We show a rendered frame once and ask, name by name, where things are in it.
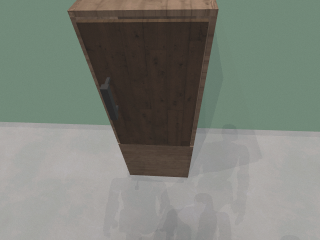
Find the cupboard door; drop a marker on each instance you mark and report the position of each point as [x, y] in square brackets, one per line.
[155, 68]

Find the handle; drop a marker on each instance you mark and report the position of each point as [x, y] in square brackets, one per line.
[109, 100]

